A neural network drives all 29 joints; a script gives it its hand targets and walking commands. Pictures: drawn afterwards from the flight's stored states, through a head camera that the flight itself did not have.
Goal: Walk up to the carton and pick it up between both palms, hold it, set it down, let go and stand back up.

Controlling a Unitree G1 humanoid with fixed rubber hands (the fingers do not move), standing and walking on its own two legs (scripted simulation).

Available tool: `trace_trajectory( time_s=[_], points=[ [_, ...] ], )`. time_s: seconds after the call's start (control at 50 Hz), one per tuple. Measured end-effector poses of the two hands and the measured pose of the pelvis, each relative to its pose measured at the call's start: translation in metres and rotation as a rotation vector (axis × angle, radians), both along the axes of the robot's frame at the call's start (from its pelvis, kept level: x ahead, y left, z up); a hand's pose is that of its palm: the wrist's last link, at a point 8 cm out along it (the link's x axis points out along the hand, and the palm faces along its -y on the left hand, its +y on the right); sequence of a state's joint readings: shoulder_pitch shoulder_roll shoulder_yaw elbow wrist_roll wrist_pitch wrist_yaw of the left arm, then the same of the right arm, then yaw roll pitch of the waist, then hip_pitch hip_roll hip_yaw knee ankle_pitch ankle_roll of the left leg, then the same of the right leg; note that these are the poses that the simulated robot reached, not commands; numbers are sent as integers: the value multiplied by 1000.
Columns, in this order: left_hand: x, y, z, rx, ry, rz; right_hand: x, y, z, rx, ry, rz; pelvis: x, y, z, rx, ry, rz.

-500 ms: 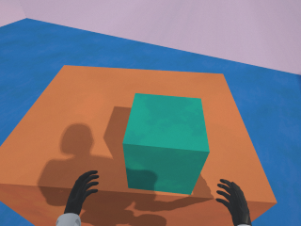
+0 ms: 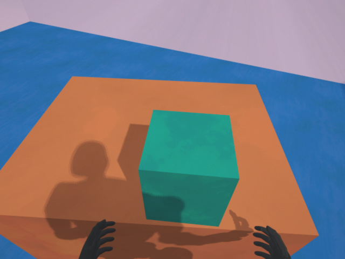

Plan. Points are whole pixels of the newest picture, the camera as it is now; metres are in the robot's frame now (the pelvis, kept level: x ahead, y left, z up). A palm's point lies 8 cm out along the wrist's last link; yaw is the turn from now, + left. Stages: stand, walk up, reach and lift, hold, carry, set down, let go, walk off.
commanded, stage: set down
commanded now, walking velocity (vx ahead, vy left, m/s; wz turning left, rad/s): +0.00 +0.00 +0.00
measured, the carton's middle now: (186, 169) +0.38 +0.00 -0.02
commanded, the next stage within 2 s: let go in 0.46 s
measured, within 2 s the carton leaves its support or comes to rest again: neither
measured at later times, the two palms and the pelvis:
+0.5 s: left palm out of the picture +0.15 +0.23 -0.08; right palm out of the picture +0.17 -0.22 -0.08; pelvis +0.02 -0.01 +0.00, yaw +1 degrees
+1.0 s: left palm out of the picture +0.16 +0.21 -0.08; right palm out of the picture +0.16 -0.24 -0.08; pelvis +0.01 -0.01 +0.00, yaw +1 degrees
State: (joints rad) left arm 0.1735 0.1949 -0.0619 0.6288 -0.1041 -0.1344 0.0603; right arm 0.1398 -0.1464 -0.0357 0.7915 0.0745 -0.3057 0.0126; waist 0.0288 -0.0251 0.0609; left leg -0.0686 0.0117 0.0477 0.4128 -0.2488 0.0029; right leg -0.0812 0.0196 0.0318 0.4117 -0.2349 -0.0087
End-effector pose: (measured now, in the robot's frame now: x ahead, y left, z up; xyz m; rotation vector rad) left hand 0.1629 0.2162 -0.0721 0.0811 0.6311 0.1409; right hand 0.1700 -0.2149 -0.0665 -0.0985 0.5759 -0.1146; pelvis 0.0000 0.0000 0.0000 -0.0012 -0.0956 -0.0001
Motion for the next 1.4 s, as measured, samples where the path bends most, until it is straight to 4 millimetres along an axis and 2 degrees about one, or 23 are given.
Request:
trace_trajectory(
  time_s=[0.22,0.38,0.56,0.76,1.0,1.06,1.22,1.4],
  points=[
    [-3,4,-3,29,91,-2,-1,-1,-4,-20,57,42,12,-11,2,2,6,13],
    [-8,11,-2,44,156,-8,-1,0,-11,-26,92,55,16,-10,3,-1,4,20],
    [-10,10,-9,52,227,-13,-5,-6,-17,-53,148,63,14,-9,2,-3,9,17],
    [10,-2,-6,60,187,-44,-3,-20,-14,-69,134,58,12,-11,1,-4,13,12],
    [-2,-2,-8,47,194,-26,-12,-22,-12,-73,129,53,7,-12,0,-1,13,9],
    [-14,3,-12,66,183,-30,-19,-25,-20,-87,206,27,6,-11,-2,-7,37,12],
    [-69,27,-29,102,295,13,-60,-35,-39,-94,348,-16,3,-7,-3,-8,42,18],
    [-112,36,-38,112,378,20,-108,-36,-47,-97,439,-33,-15,-3,-2,-5,26,17]
  ],
)
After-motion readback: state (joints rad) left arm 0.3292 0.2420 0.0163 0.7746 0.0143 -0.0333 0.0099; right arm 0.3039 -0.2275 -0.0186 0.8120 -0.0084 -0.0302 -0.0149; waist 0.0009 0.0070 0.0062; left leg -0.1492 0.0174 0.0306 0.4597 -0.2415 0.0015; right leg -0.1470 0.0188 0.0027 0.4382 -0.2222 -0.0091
